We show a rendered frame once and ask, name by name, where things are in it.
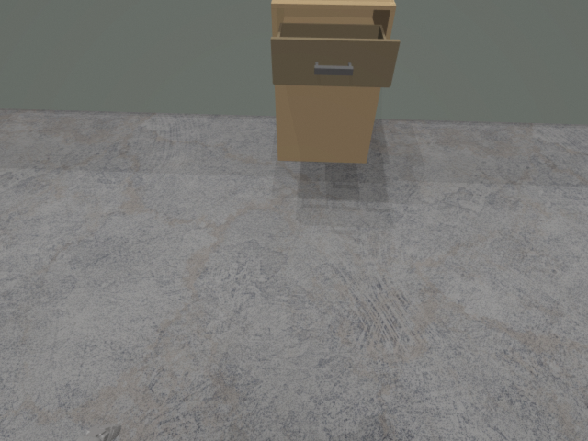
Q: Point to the cabinet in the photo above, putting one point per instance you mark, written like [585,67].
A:
[327,123]

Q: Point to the drawer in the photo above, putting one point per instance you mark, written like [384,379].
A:
[299,45]

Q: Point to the handle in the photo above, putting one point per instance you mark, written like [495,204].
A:
[333,70]

